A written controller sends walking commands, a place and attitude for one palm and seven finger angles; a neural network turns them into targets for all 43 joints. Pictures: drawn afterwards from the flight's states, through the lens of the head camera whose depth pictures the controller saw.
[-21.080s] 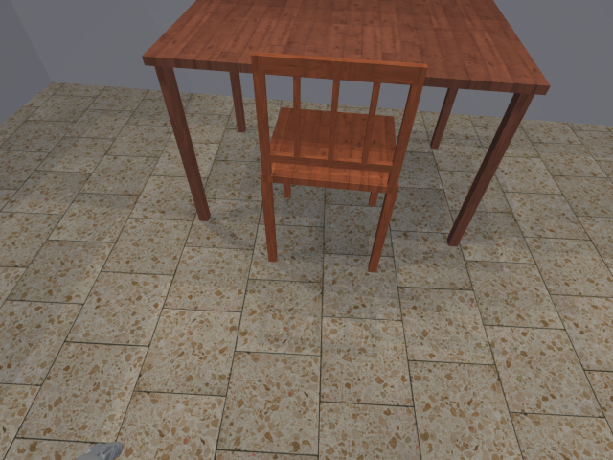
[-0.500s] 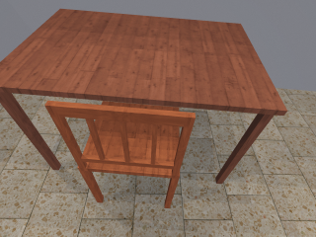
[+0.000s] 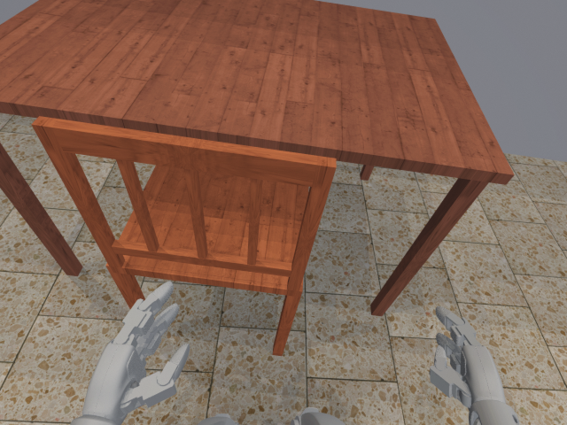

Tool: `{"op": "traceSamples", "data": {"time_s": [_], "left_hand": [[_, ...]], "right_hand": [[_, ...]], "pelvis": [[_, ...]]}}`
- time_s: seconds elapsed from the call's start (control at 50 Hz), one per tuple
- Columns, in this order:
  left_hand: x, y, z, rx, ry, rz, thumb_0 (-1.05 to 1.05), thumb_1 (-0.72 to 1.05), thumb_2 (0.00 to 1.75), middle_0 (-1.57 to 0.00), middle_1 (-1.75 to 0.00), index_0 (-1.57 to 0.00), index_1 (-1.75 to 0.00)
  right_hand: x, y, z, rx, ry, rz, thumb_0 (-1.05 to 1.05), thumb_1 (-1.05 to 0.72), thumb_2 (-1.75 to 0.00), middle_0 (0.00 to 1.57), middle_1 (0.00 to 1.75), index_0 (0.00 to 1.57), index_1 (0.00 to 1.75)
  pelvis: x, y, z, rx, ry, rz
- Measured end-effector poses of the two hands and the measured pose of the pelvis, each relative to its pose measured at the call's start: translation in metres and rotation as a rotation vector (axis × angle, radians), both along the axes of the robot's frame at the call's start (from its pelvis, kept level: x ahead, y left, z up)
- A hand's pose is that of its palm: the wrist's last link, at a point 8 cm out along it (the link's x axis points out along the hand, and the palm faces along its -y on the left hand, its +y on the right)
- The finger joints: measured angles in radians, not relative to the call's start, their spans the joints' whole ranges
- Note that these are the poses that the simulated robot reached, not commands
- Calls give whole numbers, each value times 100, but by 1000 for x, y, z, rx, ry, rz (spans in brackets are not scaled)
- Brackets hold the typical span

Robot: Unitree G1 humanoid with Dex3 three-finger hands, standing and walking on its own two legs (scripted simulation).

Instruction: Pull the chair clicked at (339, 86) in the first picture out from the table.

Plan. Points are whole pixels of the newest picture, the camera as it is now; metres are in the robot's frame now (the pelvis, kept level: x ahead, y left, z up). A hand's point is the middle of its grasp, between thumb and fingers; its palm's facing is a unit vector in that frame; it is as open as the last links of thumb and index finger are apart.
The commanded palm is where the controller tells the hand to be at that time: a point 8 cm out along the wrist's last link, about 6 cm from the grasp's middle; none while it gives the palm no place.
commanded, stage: raise the hand toward the chair's back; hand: left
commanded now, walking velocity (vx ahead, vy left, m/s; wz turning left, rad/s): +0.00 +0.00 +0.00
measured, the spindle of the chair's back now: (197, 217) +0.47 +0.16 -0.02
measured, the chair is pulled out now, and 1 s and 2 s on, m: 0.00 0.00 0.00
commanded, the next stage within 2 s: aim the fingers beside a spindle in 1.68 s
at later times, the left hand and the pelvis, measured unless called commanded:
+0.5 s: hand (132, 337) +0.22 +0.19 +0.03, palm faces +0.06 -1.00 -0.04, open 13.6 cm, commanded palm +0.18 +0.25 +0.02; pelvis +0.01 -0.02 -0.01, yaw +2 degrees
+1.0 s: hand (109, 345) +0.22 +0.22 +0.02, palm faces -0.07 -1.00 -0.04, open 16.8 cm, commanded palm +0.21 +0.29 +0.03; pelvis +0.00 +0.03 -0.01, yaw +2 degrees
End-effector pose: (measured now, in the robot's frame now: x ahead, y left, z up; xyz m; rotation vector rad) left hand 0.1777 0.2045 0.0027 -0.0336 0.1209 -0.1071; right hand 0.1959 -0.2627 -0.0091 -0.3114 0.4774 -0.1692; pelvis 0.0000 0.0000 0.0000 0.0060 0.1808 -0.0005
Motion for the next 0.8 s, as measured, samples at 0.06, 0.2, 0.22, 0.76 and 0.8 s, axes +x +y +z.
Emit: {"op": "traceSamples", "data": {"time_s": [0.06, 0.2, 0.22, 0.76, 0.8], "left_hand": [[-34, 23, -21, 46, 99, 110, 1, 54, 74, -17, -25, -17, -25], [-43, 48, 33, 135, -181, 246, 1, 37, 67, -14, -22, -14, -22], [-35, 42, 37, 131, -213, 203, 1, 35, 66, -14, -22, -14, -22], [21, 46, 21, 66, -52, 33, -1, -28, 39, -8, -12, -8, -12], [24, 54, 34, 73, -112, 75, -1, -33, 37, -8, -11, -8, -11]], "right_hand": [[27, 4, -5, -18, -18, 68, 1, -91, -89, 19, 30, 20, 30], [51, 39, -57, 65, 25, 195, 1, -91, -89, 19, 30, 20, 30], [49, 44, -66, 86, 37, 201, 1, -91, -89, 20, 30, 20, 30], [-19, 10, -67, 40, 178, -49, 1, -91, -89, 20, 30, 20, 30], [-12, 22, -63, 55, 159, -28, 1, -91, -89, 20, 30, 20, 30]], "pelvis": [[-1, -9, -13, -10, 32, 17], [-3, -18, -30, -56, 86, 72], [-4, -19, -32, -58, 92, 75], [3, 3, -15, -47, 109, 32], [3, 7, -13, -50, 102, 37]]}}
